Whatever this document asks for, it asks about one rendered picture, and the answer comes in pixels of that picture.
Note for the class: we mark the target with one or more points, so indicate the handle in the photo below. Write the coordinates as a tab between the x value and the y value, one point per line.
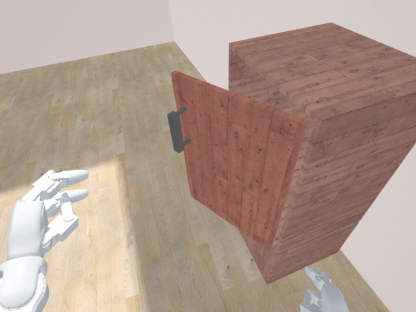
175	129

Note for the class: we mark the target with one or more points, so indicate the cupboard door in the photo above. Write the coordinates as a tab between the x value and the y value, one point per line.
241	157

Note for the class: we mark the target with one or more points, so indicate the left robot forearm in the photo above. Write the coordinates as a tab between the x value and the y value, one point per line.
23	286

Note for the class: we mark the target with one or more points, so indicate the robot left hand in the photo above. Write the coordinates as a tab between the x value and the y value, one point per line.
26	234

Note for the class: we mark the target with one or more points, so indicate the robot right hand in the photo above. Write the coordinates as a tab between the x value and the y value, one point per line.
330	299

